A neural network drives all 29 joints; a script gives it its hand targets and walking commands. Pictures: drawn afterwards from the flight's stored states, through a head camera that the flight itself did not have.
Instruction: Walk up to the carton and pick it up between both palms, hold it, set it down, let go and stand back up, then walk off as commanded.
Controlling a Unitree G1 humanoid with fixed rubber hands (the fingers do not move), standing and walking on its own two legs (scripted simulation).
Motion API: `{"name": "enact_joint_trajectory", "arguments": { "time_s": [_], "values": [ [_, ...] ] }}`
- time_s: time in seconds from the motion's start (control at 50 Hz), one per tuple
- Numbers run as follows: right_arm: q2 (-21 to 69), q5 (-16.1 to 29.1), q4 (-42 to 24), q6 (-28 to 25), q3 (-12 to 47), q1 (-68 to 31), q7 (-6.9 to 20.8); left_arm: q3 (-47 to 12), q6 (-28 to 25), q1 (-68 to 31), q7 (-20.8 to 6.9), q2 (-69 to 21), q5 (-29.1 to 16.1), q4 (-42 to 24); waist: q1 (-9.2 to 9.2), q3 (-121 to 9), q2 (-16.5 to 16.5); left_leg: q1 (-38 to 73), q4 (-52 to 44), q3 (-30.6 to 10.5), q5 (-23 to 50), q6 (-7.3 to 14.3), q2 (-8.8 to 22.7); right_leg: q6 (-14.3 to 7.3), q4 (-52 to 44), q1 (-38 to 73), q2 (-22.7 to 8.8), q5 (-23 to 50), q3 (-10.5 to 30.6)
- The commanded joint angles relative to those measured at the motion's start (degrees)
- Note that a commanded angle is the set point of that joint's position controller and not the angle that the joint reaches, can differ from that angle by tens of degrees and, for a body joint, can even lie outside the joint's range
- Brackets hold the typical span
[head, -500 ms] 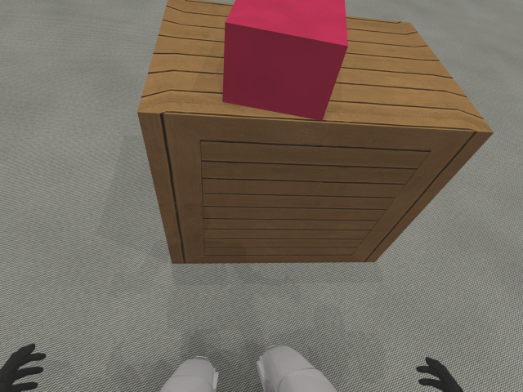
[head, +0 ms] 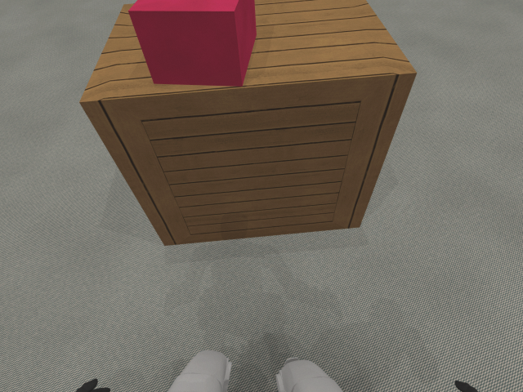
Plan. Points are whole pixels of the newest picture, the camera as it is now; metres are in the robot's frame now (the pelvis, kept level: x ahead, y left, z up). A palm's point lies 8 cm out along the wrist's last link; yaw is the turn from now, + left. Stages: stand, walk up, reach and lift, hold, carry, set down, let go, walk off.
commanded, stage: walk off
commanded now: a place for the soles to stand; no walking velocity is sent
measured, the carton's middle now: (203, 24) +0.95 +0.15 +0.09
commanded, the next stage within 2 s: stand in 1.58 s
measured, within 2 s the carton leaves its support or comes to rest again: neither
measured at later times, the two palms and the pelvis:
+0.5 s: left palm out of the picture +0.05 +0.37 -0.06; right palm out of the picture -0.02 -0.28 -0.06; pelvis -0.05 +0.05 +0.03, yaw +2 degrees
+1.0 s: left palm out of the picture +0.08 +0.34 -0.07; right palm out of the picture +0.07 -0.29 -0.08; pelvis +0.02 +0.02 +0.02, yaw +4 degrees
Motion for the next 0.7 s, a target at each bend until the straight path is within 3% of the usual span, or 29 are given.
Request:
{"name": "enact_joint_trajectory", "arguments": {
  "time_s": [0.0, 0.04, 0.06, 0.08, 0.1, 0.12, 0.14, 0.16, 0.18, 0.2, 0.24, 0.26, 0.28, 0.3, 0.32, 0.34, 0.36, 0.38, 0.4, 0.42, 0.44, 0.48, 0.5, 0.52, 0.56, 0.58, 0.62, 0.64, 0.68],
  "values": [
    [-9.7, 1.6, -3.3, -1.5, -3.9, 4.8, 1.5, 7.8, -3.7, 2.8, 1.4, 20.9, 4.5, -0.4, 0.40, -9.1, -9.2, -7.9, -8.7, 0.1, 5.9, -1.0, -0.1, 5.6, -36.9, 21.1, -12.3, -17.4, 22.4],
    [-8.9, 1.4, -3.4, -1.7, -4.3, 4.9, 1.5, 7.7, -3.7, 4.0, 1.2, 19.7, 4.4, 0.0, 0.54, -12.1, -10.1, -4.4, -12.5, 1.2, 4.4, -1.2, -0.8, 5.3, -35.9, 24.5, -11.9, -8.8, 20.6],
    [-8.2, 1.7, -3.2, -1.7, -4.4, 5.2, 1.6, 7.5, -3.8, 4.0, 0.9, 19.0, 4.6, 0.0, 0.61, -13.8, -9.4, -4.3, -14.1, 1.4, 5.1, -1.0, 0.0, 1.5, -35.6, 26.2, -13.2, -11.5, 21.9],
    [-8.6, 1.7, -3.4, -1.8, -4.3, 5.3, 1.8, 7.4, -4.0, 4.5, 1.3, 19.1, 4.2, -0.1, 0.85, -11.8, -8.7, -3.9, -15.3, 2.3, 5.1, -0.5, 0.1, 3.4, -35.8, 25.1, -12.7, -9.2, 20.4],
    [-8.8, 1.7, -3.1, -1.6, -4.5, 6.6, 1.8, 7.7, -3.9, 3.9, 0.9, 19.1, 4.4, -0.1, 0.15, -11.7, -7.0, -1.4, -16.6, 3.3, 3.9, -0.7, -0.3, 3.8, -37.1, 23.2, -12.3, -11.0, 18.7],
    [-9.6, 1.8, -3.0, -1.6, -4.8, 7.7, 2.0, 7.7, -3.9, 2.8, 0.9, 19.9, 4.3, -0.4, -0.44, -10.8, -8.2, 1.9, -16.8, 4.3, 3.8, -0.2, 0.0, 4.2, -40.0, 18.3, -12.6, -16.6, 18.4],
    [-10.5, 1.8, -2.8, -1.3, -5.1, 10.0, 2.3, 7.9, -3.7, 1.7, 0.5, 20.2, 4.2, -1.0, -1.73, -9.6, -10.0, 6.6, -19.5, 7.0, 3.6, -0.2, -0.6, 8.4, -44.3, 15.3, -10.6, -17.0, 15.5],
    [-9.7, 2.2, -1.7, -1.1, -5.0, 10.2, 2.4, 7.8, -3.3, 0.7, 0.4, 19.8, 4.9, -0.5, -1.98, -9.4, -11.2, 8.3, -25.6, 8.2, 1.8, -0.9, -1.2, 6.3, -45.3, 13.7, -10.6, -17.2, 14.1],
    [-9.1, 2.1, -2.0, -0.9, -5.2, 11.2, 2.6, 8.0, -3.1, 0.4, 0.3, 20.3, 5.0, -0.3, -2.25, -8.9, -12.7, 10.2, -27.9, 9.0, 1.4, -0.4, -0.4, 6.5, -45.9, 11.8, -11.6, -17.0, 14.4],
    [-8.9, 2.2, -1.6, -0.9, -5.1, 10.9, 2.8, 7.7, -2.8, 0.4, 0.3, 20.3, 5.3, 0.6, -2.03, -9.0, -12.6, 11.1, -31.1, 9.2, -1.6, -0.4, -0.1, 4.5, -45.1, 12.0, -12.0, -17.9, 14.1],
    [-9.0, 1.7, -0.6, -1.1, -5.4, 14.4, 2.9, 7.6, -2.7, -1.7, 0.1, 19.9, 5.6, -0.4, -3.75, -8.0, -10.8, 15.5, -37.8, 9.5, -1.4, 0.5, 0.4, 2.5, -43.8, 7.7, -13.1, -15.8, 12.5],
    [-8.2, 1.4, -0.7, -1.4, -5.4, 16.0, 3.0, 7.7, -2.4, -2.5, 0.1, 20.2, 5.7, -0.6, -4.76, -7.7, -10.5, 19.4, -43.6, 10.7, -1.4, 1.0, 0.4, 3.0, -43.2, 5.0, -12.4, -14.0, 10.6],
    [-7.2, 1.6, 1.0, -1.6, -5.3, 16.7, 2.8, 6.9, -2.4, -3.1, 0.1, 18.5, 5.8, 0.0, -6.05, -8.0, -8.4, 23.8, -48.1, 10.3, 2.8, 1.4, 0.6, 0.0, -38.6, 2.0, -11.3, -13.5, 7.6],
    [-7.1, 1.1, 1.0, -1.9, -5.4, 17.2, 2.8, 6.1, -2.2, -4.8, 0.1, 16.9, 5.7, 0.2, -7.34, -6.4, -3.6, 24.7, -54.6, 8.3, 3.4, 3.1, 1.3, -0.3, -33.2, -1.3, -10.6, -13.0, 5.9],
    [-8.7, 0.3, 0.4, -2.1, -5.5, 17.6, 2.6, 5.8, -2.1, -4.0, 0.4, 15.2, 5.3, 0.1, -7.47, -4.5, 6.7, 24.4, -61.7, -1.9, -5.7, 5.2, 6.2, 0.8, -20.0, -7.0, -6.6, -12.4, 1.1],
    [-11.2, -0.7, -0.9, -2.4, -5.5, 15.1, 2.6, 5.2, -2.6, -5.1, 0.4, 13.7, 4.4, -0.7, -7.09, -1.6, 15.9, 17.2, -64.5, -19.5, -21.5, 9.3, 16.0, 1.4, 1.1, -12.9, 0.2, -10.0, -5.0],
    [-15.2, -0.8, -2.3, -3.0, -5.9, 9.5, 2.3, 5.5, -2.3, -6.7, 0.6, 15.5, 4.3, -2.2, -5.77, 4.6, 16.0, 8.0, -71.0, -31.5, -35.5, 12.2, 23.3, 2.2, 12.5, -17.7, 1.7, -7.2, -8.1],
    [-16.4, -0.4, -4.4, -2.9, -5.2, 6.8, 2.3, 6.4, -2.7, -6.4, 0.6, 19.7, 4.6, -2.6, -5.10, 7.7, 15.0, 2.2, -73.6, -32.0, -37.1, 13.6, 24.9, 3.0, 16.0, -16.5, -1.4, -5.6, -6.2],
    [-15.5, -0.4, -4.1, -3.3, -4.2, 4.6, 2.3, 6.2, -3.3, -4.8, 0.3, 20.0, 4.7, -1.7, -3.82, 10.0, 12.2, -0.8, -73.9, -31.6, -33.8, 13.6, 23.2, 2.4, 14.3, -13.7, -2.6, -3.5, -3.4],
    [-15.1, -0.7, -4.9, -3.6, -4.3, 3.5, 2.1, 6.3, -3.3, -3.6, 0.0, 19.7, 4.3, -0.9, -3.29, 9.9, 10.4, 1.1, -72.2, -28.4, -26.7, 12.8, 21.0, 1.8, 13.0, -12.7, -2.9, -1.3, -0.7],
    [-13.1, -0.5, -4.1, -3.7, -3.8, 3.2, 2.5, 6.1, -3.5, -2.2, -0.2, 19.4, 3.8, 0.2, -2.79, 7.4, 9.2, 6.7, -69.4, -24.2, -18.7, 11.3, 18.1, 2.3, 10.7, -12.7, -3.2, 0.5, -0.7],
    [-12.6, -0.3, -3.7, -3.6, -4.0, 6.8, 2.9, 6.0, -4.2, -4.2, -0.7, 18.6, 4.2, -0.2, -4.79, 5.7, 9.2, 10.7, -67.8, -20.6, -14.6, 10.4, 15.8, 2.7, 8.3, -12.1, -3.1, 1.1, -3.7],
    [-11.8, -0.4, -3.9, -3.6, -4.0, 8.4, 2.8, 5.7, -4.2, -3.8, -0.7, 17.8, 4.0, -0.4, -5.33, 5.1, 10.9, 12.0, -66.7, -20.5, -14.4, 10.3, 15.5, 2.3, 8.0, -12.6, -2.8, 1.2, -4.0],
    [-12.5, 0.0, -3.4, -3.5, -4.1, 9.7, 2.7, 5.8, -4.1, -5.1, -0.7, 17.6, 4.2, 0.0, -5.63, 5.5, 9.2, 13.1, -67.1, -20.7, -13.8, 9.4, 16.0, 2.2, 6.5, -13.4, -3.2, 2.9, -3.4],
    [-12.9, -0.5, -3.8, -3.5, -4.6, 11.5, 2.8, 5.4, -4.2, -6.0, -0.8, 17.1, 4.3, -1.1, -6.79, 2.3, 10.9, 19.0, -64.9, -18.0, -7.8, 9.2, 15.2, 2.3, -1.1, -13.3, -4.7, 2.1, -4.8],
    [-12.9, -0.3, -3.9, -3.4, -4.3, 11.2, 2.8, 5.0, -4.3, -6.5, -0.8, 16.8, 4.1, -1.2, -7.20, 1.2, 11.4, 21.0, -64.4, -18.8, -6.2, 9.9, 15.8, 1.7, -2.3, -14.4, -4.8, 2.0, -4.8],
    [-13.6, -0.2, -3.8, -3.5, -4.7, 11.3, 2.8, 4.8, -4.5, -8.1, -0.7, 16.9, 4.0, -1.2, -7.44, 0.7, 9.6, 22.6, -63.2, -17.8, -2.8, 9.4, 15.9, 1.2, -6.3, -14.0, -4.9, 1.3, -5.9],
    [-13.3, -0.2, -4.2, -3.5, -4.3, 11.3, 2.9, 4.7, -5.0, -7.4, -0.8, 16.3, 3.9, -2.1, -6.98, 0.0, 11.4, 22.3, -61.8, -16.9, -0.6, 11.0, 16.2, 0.6, -9.8, -11.8, -5.8, -0.5, -6.7],
    [-13.1, -0.4, -4.3, -3.4, -4.5, 10.4, 3.1, 4.6, -4.9, -7.6, -0.6, 16.2, 3.6, -1.4, -6.80, -0.8, 13.3, 21.9, -60.2, -14.3, 2.8, 10.9, 15.6, 0.3, -13.4, -8.0, -5.6, -1.4, -8.1]
  ]
}}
